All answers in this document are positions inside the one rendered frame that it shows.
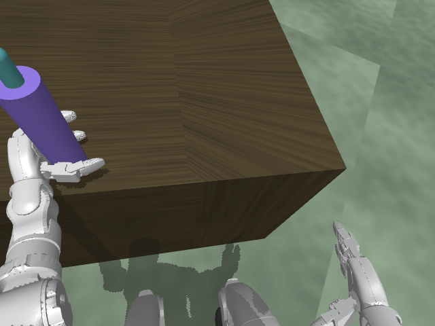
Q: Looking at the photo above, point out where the left robot arm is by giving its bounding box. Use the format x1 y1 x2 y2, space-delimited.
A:
0 178 73 326

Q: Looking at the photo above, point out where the bottle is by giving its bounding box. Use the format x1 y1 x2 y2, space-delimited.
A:
0 48 88 165

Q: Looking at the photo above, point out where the left robot hand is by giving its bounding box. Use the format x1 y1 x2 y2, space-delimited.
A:
7 111 105 183

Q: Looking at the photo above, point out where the right robot arm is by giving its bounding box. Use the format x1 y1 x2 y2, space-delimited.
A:
360 305 404 326

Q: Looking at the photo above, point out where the right robot hand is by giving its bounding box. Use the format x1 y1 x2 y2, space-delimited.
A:
310 221 389 326

